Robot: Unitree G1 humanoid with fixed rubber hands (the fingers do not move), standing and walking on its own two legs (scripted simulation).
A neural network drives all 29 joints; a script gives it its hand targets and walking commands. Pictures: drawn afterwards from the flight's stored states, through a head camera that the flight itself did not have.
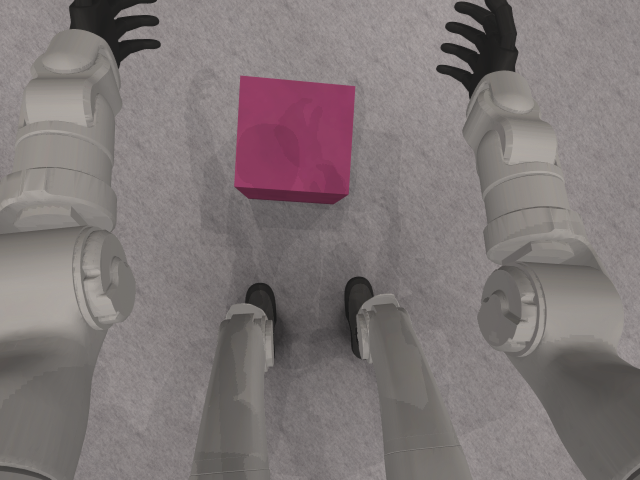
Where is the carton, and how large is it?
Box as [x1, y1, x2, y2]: [234, 76, 354, 203]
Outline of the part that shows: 240,76 234,186 248,198 334,203 348,194 354,86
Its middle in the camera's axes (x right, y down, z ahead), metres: -0.05 -0.20 +0.83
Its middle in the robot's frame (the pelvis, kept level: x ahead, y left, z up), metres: +0.53 +0.00 -0.53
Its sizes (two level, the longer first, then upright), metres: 0.210 0.200 0.250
